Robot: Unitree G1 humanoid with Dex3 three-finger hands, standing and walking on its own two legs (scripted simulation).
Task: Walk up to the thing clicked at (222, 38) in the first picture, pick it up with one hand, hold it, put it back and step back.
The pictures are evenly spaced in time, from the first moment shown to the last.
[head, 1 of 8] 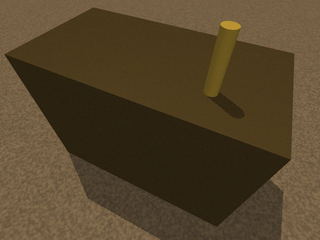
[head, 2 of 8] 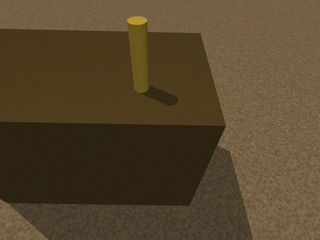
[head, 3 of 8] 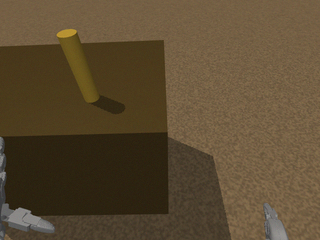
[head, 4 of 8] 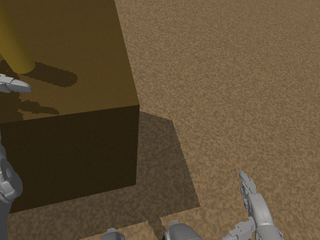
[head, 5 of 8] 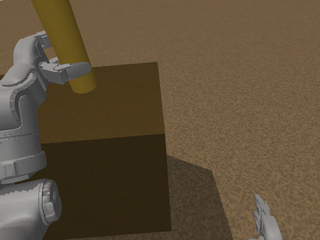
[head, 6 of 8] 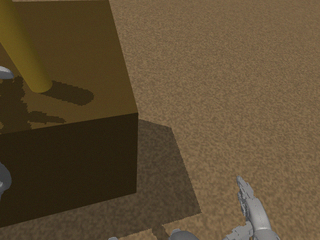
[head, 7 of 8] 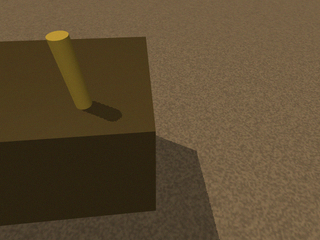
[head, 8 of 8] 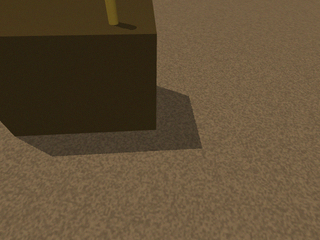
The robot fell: no
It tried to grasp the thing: yes
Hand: left
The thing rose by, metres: 0.25
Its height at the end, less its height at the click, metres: +0.00
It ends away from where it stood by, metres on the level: 0.05
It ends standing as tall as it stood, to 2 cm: yes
